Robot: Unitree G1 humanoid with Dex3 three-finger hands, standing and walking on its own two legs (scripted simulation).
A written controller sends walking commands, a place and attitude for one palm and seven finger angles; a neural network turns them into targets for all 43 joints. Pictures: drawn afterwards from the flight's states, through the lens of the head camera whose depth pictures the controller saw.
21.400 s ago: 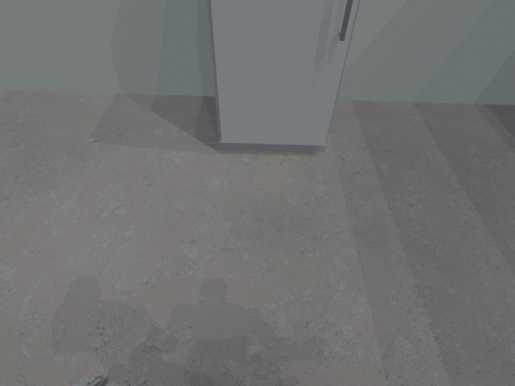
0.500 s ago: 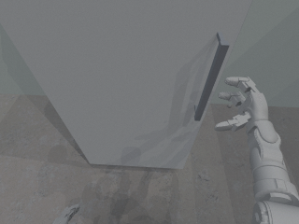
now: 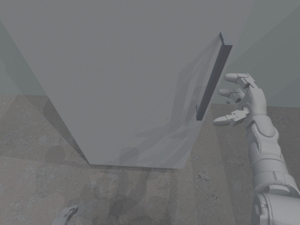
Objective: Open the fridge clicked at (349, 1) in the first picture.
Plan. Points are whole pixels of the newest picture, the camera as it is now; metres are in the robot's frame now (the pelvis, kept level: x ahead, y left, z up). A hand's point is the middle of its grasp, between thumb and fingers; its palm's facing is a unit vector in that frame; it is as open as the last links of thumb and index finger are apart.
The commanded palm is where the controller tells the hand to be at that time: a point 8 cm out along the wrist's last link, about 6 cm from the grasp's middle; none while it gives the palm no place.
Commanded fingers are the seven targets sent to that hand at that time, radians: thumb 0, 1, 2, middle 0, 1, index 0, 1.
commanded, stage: feel for the door with the fingertips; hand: right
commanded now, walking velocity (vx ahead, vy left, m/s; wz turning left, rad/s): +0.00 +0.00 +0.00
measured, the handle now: (209, 83) +0.50 -0.12 +0.10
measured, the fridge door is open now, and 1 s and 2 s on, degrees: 0 0 0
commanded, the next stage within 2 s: slide the fingers in behind the handle in 0.24 s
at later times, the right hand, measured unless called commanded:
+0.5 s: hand (226, 98) +0.44 -0.16 +0.11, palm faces -0.07 +1.00 +0.01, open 14.0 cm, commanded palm +0.41 -0.21 +0.11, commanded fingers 0.00 0.50 -0.30 0.30 1.20 0.30 1.20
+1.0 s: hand (222, 104) +0.42 -0.14 +0.11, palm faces -0.07 +1.00 +0.00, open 14.0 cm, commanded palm +0.39 -0.19 +0.11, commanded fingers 0.00 0.50 -0.30 0.30 1.20 0.30 1.20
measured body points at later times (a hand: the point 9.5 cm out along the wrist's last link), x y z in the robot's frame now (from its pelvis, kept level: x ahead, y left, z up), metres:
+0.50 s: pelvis +0.00 +0.00 +0.00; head +0.05 +0.00 +0.45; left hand +0.05 +0.26 -0.12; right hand +0.44 -0.21 +0.11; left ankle +0.01 +0.12 -0.72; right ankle +0.00 -0.11 -0.72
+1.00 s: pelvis +0.00 +0.00 +0.00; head +0.03 +0.00 +0.45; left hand +0.12 +0.24 -0.11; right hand +0.41 -0.20 +0.12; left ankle +0.01 +0.12 -0.72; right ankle +0.00 -0.11 -0.72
